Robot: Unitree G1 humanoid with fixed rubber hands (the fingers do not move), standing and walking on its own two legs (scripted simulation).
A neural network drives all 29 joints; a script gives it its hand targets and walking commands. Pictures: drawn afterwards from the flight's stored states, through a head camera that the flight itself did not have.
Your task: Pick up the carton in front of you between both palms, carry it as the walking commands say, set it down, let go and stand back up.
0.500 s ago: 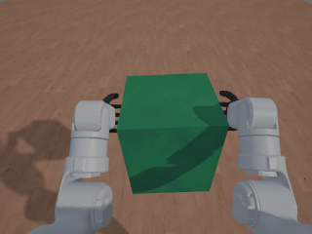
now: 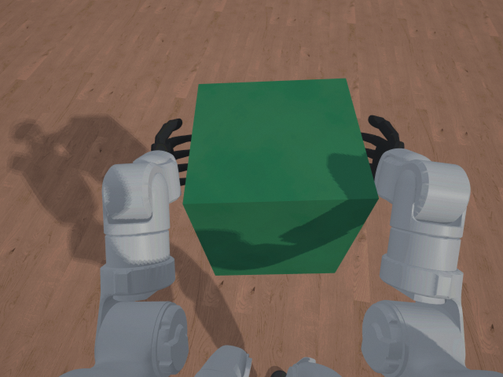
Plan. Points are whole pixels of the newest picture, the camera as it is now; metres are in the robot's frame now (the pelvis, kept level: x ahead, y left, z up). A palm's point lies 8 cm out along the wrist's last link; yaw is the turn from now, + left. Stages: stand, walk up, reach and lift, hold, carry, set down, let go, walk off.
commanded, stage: carry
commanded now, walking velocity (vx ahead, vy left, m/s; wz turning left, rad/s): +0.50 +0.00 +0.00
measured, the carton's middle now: (273, 187) +0.40 +0.04 +0.05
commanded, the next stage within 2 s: none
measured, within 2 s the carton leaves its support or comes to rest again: neither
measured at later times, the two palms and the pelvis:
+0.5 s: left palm (231, 4) +0.68 +0.15 +0.19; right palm (406, 29) +0.64 -0.14 +0.19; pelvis +0.30 +0.04 +0.04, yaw -3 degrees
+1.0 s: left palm out of the picture +0.87 +0.13 +0.13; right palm out of the picture +0.88 -0.16 +0.13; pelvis +0.61 -0.02 +0.05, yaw +0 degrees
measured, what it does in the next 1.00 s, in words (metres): climbs: left foot, then right foot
